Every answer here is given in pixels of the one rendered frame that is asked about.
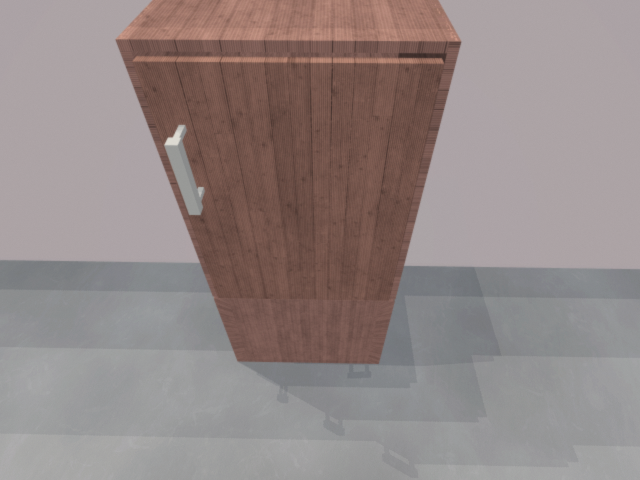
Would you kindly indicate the cupboard door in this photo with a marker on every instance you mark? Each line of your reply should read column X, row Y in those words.
column 309, row 166

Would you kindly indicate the handle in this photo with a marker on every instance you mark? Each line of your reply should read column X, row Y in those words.
column 183, row 173

